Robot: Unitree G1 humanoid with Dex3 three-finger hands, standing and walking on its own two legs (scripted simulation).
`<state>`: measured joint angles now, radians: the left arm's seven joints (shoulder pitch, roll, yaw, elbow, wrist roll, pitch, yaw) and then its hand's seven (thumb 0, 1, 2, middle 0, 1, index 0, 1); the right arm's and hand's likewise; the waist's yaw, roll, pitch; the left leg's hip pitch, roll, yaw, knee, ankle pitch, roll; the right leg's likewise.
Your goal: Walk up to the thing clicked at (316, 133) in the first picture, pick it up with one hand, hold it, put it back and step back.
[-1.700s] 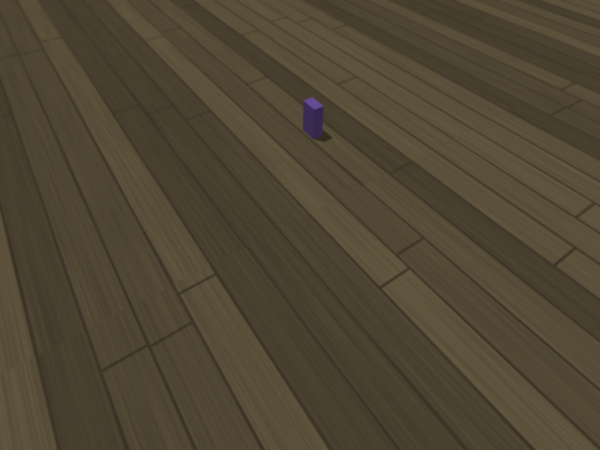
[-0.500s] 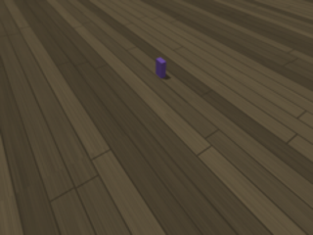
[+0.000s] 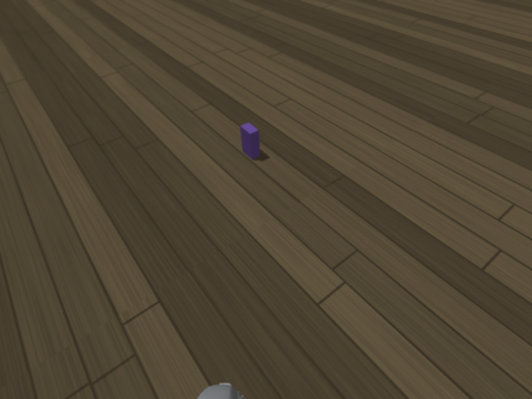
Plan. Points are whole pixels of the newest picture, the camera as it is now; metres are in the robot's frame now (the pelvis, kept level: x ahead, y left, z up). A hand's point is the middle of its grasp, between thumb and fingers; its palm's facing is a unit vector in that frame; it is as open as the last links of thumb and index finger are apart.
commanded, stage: walk up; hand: left
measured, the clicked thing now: (250, 141) +1.62 +0.18 -0.68
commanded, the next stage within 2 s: none
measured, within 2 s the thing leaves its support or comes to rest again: neither
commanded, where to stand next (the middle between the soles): +1.21 +0.04 m, yaw -2 degrees
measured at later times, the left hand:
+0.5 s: hand (137, 278) +0.39 +0.31 -0.14, palm faces -0.07 -0.93 -0.36, open 7.4 cm
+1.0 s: hand (163, 227) +0.53 +0.29 -0.14, palm faces +0.02 -0.92 -0.39, open 7.4 cm
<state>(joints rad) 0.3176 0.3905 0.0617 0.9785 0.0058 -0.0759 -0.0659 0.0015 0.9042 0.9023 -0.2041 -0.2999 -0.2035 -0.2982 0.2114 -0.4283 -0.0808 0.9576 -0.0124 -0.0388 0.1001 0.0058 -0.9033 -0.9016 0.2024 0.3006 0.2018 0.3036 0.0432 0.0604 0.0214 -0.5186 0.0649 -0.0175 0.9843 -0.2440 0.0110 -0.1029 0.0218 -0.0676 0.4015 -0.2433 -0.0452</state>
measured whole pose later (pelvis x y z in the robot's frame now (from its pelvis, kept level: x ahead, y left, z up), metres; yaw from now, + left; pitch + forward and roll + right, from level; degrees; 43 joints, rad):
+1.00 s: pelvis +0.53 +0.00 -0.01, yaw +0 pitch -2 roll -2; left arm 0.38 0.42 0.06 0.90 0.01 -0.09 -0.05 0.00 0.90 0.90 -0.21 -0.30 -0.20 -0.30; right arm 0.22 -0.43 -0.07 0.88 -0.02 -0.03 0.10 0.00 -0.90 -0.90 0.20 0.30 0.20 0.30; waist 0.06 0.05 0.07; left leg -0.52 0.10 0.00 0.68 -0.18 0.00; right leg -0.09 -0.02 -0.11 0.45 -0.33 0.00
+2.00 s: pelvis +0.91 +0.03 -0.01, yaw +1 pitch -3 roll -2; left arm 0.35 0.42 0.06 0.87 0.01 -0.08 -0.04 0.00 0.90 0.90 -0.21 -0.30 -0.20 -0.30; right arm 0.28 -0.43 -0.08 0.89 -0.02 -0.02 0.09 0.00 -0.90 -0.90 0.20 0.30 0.20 0.30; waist 0.04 0.04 0.07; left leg -0.46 0.10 -0.02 0.66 -0.19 0.00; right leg -0.11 -0.02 -0.12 0.46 -0.30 -0.02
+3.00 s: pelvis +1.15 +0.06 -0.03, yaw -1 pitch -4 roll +0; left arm 0.18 0.39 0.02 0.91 -0.02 0.01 0.00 0.00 0.91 0.90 -0.20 -0.30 -0.20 -0.30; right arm 0.21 -0.37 -0.03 0.95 -0.02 -0.02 0.01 0.00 -0.90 -0.90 0.20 0.30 0.20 0.30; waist 0.02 -0.04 0.12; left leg -0.37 0.01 0.02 0.66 -0.23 0.01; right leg -0.33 -0.04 -0.04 0.74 -0.39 -0.02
